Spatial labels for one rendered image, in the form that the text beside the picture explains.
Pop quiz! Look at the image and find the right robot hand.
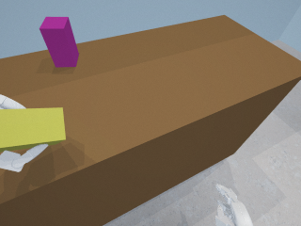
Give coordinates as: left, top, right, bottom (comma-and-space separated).
215, 184, 253, 226

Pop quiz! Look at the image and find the left robot hand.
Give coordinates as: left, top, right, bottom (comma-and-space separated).
0, 94, 48, 172

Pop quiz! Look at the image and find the sponge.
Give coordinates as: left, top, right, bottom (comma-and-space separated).
0, 107, 66, 153

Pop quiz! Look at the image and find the table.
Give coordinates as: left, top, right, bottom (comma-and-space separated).
0, 15, 301, 226

